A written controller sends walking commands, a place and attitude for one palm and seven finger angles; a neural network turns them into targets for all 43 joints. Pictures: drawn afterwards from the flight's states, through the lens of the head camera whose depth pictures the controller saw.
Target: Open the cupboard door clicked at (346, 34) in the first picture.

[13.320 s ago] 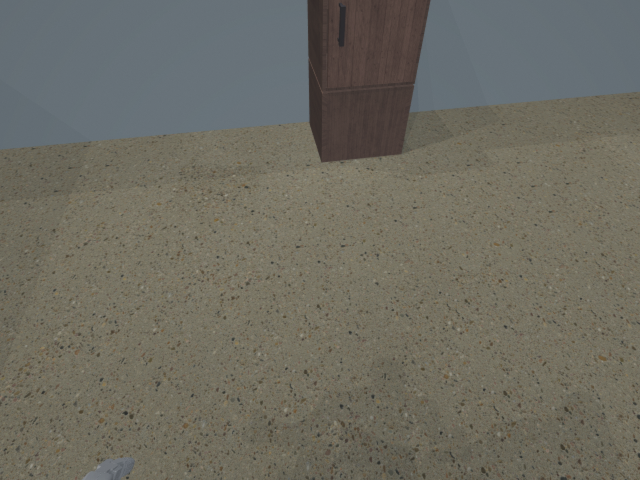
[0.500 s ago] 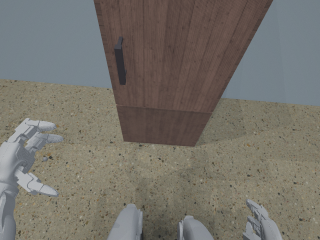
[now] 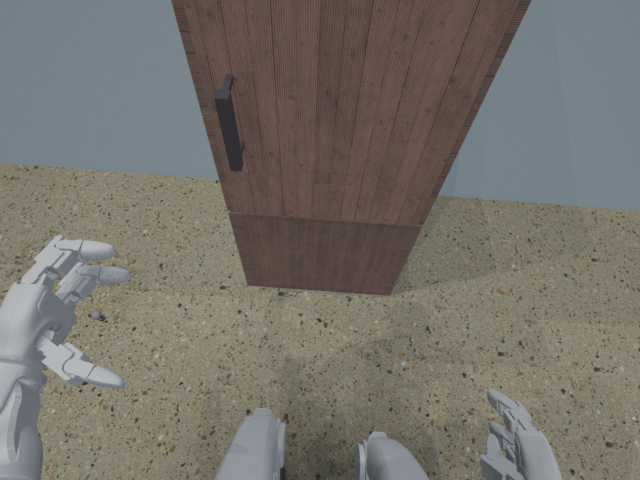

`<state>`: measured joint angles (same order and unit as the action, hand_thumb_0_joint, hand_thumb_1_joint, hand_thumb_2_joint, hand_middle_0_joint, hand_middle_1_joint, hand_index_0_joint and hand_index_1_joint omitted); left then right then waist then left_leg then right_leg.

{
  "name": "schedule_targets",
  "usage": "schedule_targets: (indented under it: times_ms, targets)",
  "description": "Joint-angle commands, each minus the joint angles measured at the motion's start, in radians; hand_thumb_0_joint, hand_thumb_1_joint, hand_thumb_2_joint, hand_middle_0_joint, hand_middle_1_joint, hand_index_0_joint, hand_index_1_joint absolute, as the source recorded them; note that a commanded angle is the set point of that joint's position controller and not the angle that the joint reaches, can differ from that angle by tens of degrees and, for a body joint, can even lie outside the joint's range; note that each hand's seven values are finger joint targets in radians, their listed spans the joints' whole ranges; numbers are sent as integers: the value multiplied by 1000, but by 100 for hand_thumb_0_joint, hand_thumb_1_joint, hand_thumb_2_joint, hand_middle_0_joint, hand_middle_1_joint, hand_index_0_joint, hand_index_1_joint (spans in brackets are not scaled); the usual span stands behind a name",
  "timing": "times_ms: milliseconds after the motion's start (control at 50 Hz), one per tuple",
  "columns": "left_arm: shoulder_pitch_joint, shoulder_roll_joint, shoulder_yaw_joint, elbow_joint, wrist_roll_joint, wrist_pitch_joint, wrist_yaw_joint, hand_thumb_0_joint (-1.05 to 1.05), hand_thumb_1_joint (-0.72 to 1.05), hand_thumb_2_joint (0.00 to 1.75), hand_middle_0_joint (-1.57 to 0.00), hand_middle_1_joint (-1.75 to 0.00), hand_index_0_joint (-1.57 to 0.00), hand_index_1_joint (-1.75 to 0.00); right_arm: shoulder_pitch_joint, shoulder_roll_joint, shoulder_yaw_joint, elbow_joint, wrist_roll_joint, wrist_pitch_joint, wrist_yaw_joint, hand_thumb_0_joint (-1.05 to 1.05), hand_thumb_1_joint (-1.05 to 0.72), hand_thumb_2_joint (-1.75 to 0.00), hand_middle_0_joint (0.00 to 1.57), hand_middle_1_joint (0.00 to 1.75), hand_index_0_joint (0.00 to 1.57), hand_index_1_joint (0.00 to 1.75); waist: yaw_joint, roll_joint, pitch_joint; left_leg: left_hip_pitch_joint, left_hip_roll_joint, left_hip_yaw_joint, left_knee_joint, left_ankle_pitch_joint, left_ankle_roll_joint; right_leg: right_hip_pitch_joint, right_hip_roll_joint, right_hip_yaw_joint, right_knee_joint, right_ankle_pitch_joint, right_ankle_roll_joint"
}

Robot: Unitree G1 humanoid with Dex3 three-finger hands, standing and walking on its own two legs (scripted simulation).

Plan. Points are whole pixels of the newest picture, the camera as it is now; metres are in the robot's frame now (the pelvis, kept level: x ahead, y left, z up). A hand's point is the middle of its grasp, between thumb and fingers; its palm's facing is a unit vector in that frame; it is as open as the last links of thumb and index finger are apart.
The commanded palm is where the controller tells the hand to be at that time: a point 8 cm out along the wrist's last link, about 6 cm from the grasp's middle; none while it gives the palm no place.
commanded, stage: move the hooked fingers beside the handle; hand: left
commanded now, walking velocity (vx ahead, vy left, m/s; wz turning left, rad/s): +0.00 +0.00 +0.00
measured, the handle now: (232, 125) +0.61 +0.18 +0.04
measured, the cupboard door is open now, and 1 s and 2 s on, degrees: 0 0 0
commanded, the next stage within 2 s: none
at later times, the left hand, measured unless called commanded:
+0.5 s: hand (132, 245) +0.38 +0.26 +0.04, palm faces -0.01 -1.00 -0.03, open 13.9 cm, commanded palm +0.36 +0.31 +0.04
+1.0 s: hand (164, 196) +0.46 +0.24 +0.04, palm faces +0.01 -1.00 -0.02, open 13.9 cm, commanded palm +0.45 +0.29 +0.03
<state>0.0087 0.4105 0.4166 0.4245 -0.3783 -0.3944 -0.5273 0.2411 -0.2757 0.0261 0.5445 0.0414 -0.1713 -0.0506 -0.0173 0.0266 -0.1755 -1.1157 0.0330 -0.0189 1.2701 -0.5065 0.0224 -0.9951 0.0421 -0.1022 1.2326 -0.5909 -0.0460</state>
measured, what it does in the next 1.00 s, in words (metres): stands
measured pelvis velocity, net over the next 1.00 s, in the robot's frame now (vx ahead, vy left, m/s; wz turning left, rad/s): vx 0.00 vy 0.01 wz -0.03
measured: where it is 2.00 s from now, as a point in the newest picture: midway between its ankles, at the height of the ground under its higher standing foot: outside the picture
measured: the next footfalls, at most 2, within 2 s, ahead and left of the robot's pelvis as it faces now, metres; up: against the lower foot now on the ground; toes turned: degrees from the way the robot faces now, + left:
none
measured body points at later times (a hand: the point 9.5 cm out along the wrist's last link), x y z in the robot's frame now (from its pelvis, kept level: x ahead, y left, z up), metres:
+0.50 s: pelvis +0.00 +0.01 +0.00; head +0.11 +0.03 +0.44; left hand +0.37 +0.31 +0.04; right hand +0.11 -0.26 -0.10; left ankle +0.05 +0.10 -0.63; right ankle +0.00 -0.10 -0.63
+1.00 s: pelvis +0.00 +0.01 -0.01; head +0.13 +0.04 +0.42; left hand +0.45 +0.30 +0.04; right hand +0.06 -0.26 -0.12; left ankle +0.05 +0.10 -0.63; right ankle +0.00 -0.10 -0.63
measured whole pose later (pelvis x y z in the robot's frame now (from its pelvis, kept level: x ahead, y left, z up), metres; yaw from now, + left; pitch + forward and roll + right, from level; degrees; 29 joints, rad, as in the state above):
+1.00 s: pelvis +0.00 +0.01 -0.01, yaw -2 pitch +25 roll -4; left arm -0.67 0.51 0.43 1.01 -0.17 -0.44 -0.37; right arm 0.31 -0.27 0.04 0.62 0.01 0.00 -0.02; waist -0.12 0.02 -0.16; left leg -1.22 0.04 0.01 1.29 -0.51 0.04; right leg -1.11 0.05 -0.07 1.25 -0.58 -0.02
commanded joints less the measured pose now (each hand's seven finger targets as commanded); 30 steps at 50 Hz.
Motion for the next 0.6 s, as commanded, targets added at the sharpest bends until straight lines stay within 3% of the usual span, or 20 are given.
schedule_targets:
  times_ms: [0,60,140,240,260,320,360,440,500,560,580]
  targets:
    - [-288,251,73,-151,-8,-70,-2,0,-50,30,-30,-120,-30,-120,29,-163,-73,-100,2,-42,-24,0,-90,-90,20,30,20,30,-35,48,-273,263,-7,-33,-123,204,21,73,-2,116,-199,201,23]
    - [-381,251,54,-147,6,-78,11,0,-50,30,-30,-120,-30,-120,31,-164,-70,-92,-1,-44,-30,0,-90,-90,20,30,20,30,-38,84,-288,289,-7,-39,-128,196,20,47,0,106,-190,183,15]
    - [-412,293,83,-88,29,-54,27,0,-50,30,-30,-120,-30,-120,34,-165,-68,-86,-2,-28,-29,0,-90,-90,20,30,20,30,-16,108,-348,317,-5,-37,-140,228,16,69,-3,100,-183,216,16]
    - [-446,314,102,-32,45,-22,48,0,-50,30,-30,-120,-30,-120,49,-166,-69,-87,-2,1,-20,0,-90,-90,20,30,20,30,-11,89,-375,326,-4,-35,-152,269,14,96,-2,90,-179,268,19]
    - [-430,320,113,-32,46,-23,54,0,-50,30,-30,-120,-30,-120,56,-164,-70,-88,-3,4,-17,0,-90,-90,20,30,20,30,-1,102,-396,340,-4,-37,-153,293,13,106,1,88,-172,284,15]
    - [-444,259,59,-25,55,-25,66,0,-50,30,-30,-120,-30,-120,69,-164,-75,-85,-3,17,-5,0,-90,-90,20,30,20,30,-20,104,-385,385,-1,-44,-166,323,9,68,0,74,-179,301,19]
    - [-490,247,46,20,62,-30,77,0,-50,30,-30,-120,-30,-120,86,-168,-76,-71,-4,24,-6,0,-90,-90,20,30,20,30,-42,73,-346,369,2,-48,-163,313,10,41,5,68,-179,290,18]
    - [-577,249,38,79,85,-52,91,0,-50,30,-30,-120,-30,-120,102,-176,-81,-54,-7,41,-5,0,-90,-90,20,30,20,30,-60,40,-334,342,1,-49,-159,270,14,20,2,70,-182,257,22]
    - [-673,287,53,93,105,-86,100,0,-50,30,-30,-120,-30,-120,115,-180,-81,-36,-12,50,-6,0,-90,-90,20,30,20,30,-57,91,-365,392,5,-61,-159,286,5,-14,3,66,-169,245,15]
    - [-758,282,32,82,119,-111,113,0,-50,30,-30,-120,-30,-120,126,-177,-80,-26,-19,58,-4,0,-90,-90,20,30,20,30,-57,160,-406,468,8,-80,-159,330,-3,-54,4,59,-155,247,6]
    - [-763,298,45,108,128,-111,119,0,-50,30,-30,-120,-30,-120,131,-180,-80,-20,-21,65,-2,0,-90,-90,20,30,20,30,-56,143,-420,478,11,-84,-161,338,-5,-52,5,59,-157,252,9]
